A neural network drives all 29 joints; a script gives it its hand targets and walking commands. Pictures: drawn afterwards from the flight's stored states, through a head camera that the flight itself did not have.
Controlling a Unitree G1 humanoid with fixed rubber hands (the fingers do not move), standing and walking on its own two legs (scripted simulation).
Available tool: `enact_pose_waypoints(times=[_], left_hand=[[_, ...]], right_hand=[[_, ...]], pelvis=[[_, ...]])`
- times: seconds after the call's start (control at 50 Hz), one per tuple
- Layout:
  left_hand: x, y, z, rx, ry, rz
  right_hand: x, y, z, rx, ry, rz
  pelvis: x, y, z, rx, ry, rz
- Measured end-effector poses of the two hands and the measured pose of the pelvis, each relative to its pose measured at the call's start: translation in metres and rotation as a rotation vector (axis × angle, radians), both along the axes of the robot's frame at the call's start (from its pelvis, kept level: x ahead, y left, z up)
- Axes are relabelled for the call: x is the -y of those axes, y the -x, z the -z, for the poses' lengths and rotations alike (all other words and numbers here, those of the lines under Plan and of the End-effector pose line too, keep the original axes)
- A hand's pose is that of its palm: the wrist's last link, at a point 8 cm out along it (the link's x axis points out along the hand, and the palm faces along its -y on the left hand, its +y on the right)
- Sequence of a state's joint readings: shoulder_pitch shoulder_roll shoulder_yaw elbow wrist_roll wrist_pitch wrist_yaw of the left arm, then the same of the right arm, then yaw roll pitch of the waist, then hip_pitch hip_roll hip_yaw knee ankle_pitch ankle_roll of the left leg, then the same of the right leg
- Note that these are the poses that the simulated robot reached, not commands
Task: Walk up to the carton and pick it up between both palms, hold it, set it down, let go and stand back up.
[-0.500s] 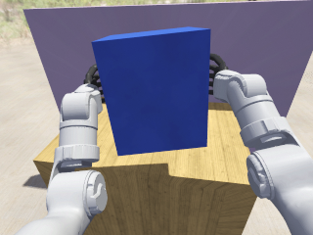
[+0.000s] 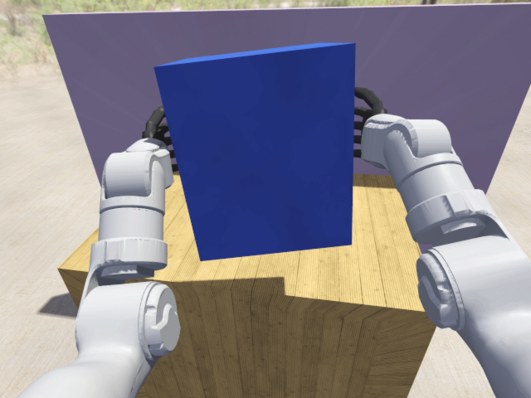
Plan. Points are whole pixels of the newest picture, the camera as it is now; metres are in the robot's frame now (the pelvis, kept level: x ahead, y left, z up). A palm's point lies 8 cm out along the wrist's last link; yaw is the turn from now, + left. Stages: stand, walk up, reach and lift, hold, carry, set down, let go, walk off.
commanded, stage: hold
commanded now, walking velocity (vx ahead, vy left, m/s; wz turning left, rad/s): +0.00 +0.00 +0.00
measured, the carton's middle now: (263, 144) +0.40 +0.01 +0.29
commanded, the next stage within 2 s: set down in 1.64 s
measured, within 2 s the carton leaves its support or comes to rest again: neither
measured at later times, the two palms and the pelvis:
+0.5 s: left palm (158, 154) +0.38 +0.16 +0.29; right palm (371, 136) +0.37 -0.14 +0.31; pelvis +0.00 +0.00 +0.00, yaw +0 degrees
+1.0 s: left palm (158, 156) +0.38 +0.16 +0.29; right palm (370, 137) +0.38 -0.14 +0.30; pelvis +0.01 +0.00 +0.00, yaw +0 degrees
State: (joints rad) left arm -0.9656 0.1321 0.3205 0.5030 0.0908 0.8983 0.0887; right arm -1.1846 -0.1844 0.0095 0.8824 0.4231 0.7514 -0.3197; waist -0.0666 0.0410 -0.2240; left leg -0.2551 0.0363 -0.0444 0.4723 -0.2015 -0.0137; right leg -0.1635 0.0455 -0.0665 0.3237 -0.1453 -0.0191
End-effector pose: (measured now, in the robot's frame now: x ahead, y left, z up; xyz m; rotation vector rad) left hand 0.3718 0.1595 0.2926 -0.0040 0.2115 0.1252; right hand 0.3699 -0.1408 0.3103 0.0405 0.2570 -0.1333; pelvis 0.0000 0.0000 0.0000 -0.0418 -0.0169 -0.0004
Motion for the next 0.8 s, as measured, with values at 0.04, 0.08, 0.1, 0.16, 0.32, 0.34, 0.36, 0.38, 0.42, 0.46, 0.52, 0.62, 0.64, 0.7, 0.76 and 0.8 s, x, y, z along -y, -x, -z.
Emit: enact_pose_waypoints(times=[0.04, 0.08, 0.1, 0.16, 0.32, 0.34, 0.36, 0.38, 0.42, 0.46, 0.52, 0.62, 0.64, 0.7, 0.76, 0.8], left_hand=[[-0.0001, 0.0, -0.0001, -0.001, 0.0, 0.0], [-0.0001, -0.0001, -0.0001, -0.001, 0.0, 0.0], [-0.0002, -0.0002, -0.0002, -0.001, 0.0, 0.0], [-0.0002, -0.0005, -0.0002, -0.002, -0.001, -0.001], [0.0, -0.002, 0.0, -0.002, -0.003, -0.001], [0.0001, -0.0023, 0.0001, -0.002, -0.003, -0.001], [0.0002, -0.0025, 0.0002, -0.001, -0.003, -0.001], [0.0002, -0.0028, 0.0003, -0.001, -0.004, -0.002], [0.0004, -0.0032, 0.0005, -0.001, -0.004, -0.002], [0.0005, -0.0036, 0.0008, 0.0, -0.004, -0.002], [0.0006, -0.0042, 0.0013, 0.0, -0.004, -0.002], [0.0006, -0.005, 0.0023, 0.001, -0.005, -0.003], [0.0005, -0.0051, 0.0025, 0.001, -0.005, -0.003], [0.0004, -0.0055, 0.0031, 0.001, -0.005, -0.003], [0.0003, -0.0056, 0.0037, 0.002, -0.005, -0.004], [0.0001, -0.0056, 0.004, 0.003, -0.005, -0.004]], right_hand=[[-0.0001, 0.0, 0.0002, -0.001, 0.0, 0.0], [-0.0001, 0.0, 0.0004, -0.001, -0.001, 0.0], [-0.0001, -0.0001, 0.0005, -0.002, -0.001, 0.0], [-0.0002, -0.0005, 0.0009, -0.002, -0.001, -0.001], [0.0002, -0.0021, 0.0022, -0.002, -0.002, -0.002], [0.0002, -0.0023, 0.0024, -0.002, -0.002, -0.002], [0.0003, -0.0026, 0.0027, -0.002, -0.002, -0.002], [0.0004, -0.0028, 0.0029, -0.002, -0.001, -0.003], [0.0005, -0.0033, 0.0033, -0.002, -0.001, -0.003], [0.0006, -0.0038, 0.0038, -0.001, 0.0, -0.004], [0.0007, -0.0044, 0.0044, -0.001, 0.001, -0.005], [0.0008, -0.0055, 0.0054, -0.001, 0.002, -0.006], [0.0007, -0.0057, 0.0056, 0.0, 0.002, -0.006], [0.0006, -0.0061, 0.0061, 0.0, 0.002, -0.006], [0.0005, -0.0064, 0.0065, 0.0, 0.003, -0.007], [0.0003, -0.0065, 0.0066, 0.001, 0.004, -0.007]], pelvis=[[0.0, 0.0005, 0.0, -0.001, 0.0, 0.0], [0.0, 0.001, 0.0, -0.003, 0.0, 0.0], [0.0, 0.0012, 0.0, -0.003, 0.0, 0.0], [0.0, 0.0016, 0.0, -0.005, 0.0, -0.001], [0.0001, 0.0013, 0.0, -0.009, 0.0, -0.002], [0.0001, 0.0012, 0.0, -0.009, 0.0, -0.002], [0.0002, 0.001, 0.0, -0.009, 0.0, -0.002], [0.0002, 0.0008, -0.0001, -0.01, 0.0, -0.002], [0.0002, 0.0002, -0.0001, -0.01, 0.0, -0.002], [0.0001, -0.0004, -0.0001, -0.009, 0.0, -0.002], [0.0001, -0.0014, -0.0002, -0.008, 0.0, -0.002], [-0.0001, -0.0032, -0.0002, -0.007, 0.001, -0.002], [-0.0001, -0.0035, -0.0002, -0.007, 0.001, -0.002], [-0.0003, -0.0046, -0.0002, -0.005, 0.001, -0.002], [-0.0005, -0.0054, -0.0002, -0.003, 0.001, -0.002], [-0.0006, -0.0059, -0.0002, -0.002, 0.002, -0.002]])
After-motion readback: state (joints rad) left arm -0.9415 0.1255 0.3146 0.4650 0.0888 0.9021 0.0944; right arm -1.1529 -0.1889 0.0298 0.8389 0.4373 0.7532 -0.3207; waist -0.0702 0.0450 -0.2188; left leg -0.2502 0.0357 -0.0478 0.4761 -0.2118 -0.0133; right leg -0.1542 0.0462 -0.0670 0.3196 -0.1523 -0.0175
